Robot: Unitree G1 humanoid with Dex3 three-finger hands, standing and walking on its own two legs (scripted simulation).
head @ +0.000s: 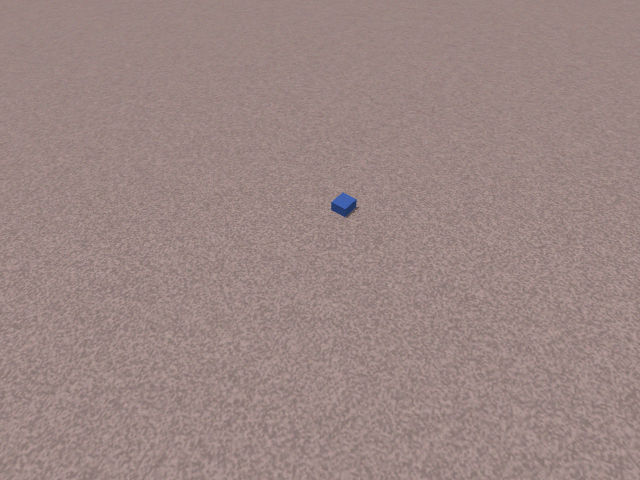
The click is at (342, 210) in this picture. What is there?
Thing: small box
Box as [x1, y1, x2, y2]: [331, 193, 356, 216]
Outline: 342,193 331,202 331,209 345,216 355,207 356,199
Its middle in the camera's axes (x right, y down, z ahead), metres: +0.10 -0.18 +1.84
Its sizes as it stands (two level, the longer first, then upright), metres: 0.089 0.081 0.051
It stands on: the floor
